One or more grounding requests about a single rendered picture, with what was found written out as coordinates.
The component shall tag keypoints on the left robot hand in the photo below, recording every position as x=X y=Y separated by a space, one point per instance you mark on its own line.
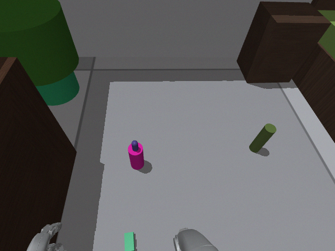
x=41 y=241

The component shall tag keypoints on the potted plant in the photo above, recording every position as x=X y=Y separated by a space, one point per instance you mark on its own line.
x=36 y=32

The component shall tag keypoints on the bed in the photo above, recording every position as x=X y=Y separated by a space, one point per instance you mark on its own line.
x=316 y=77

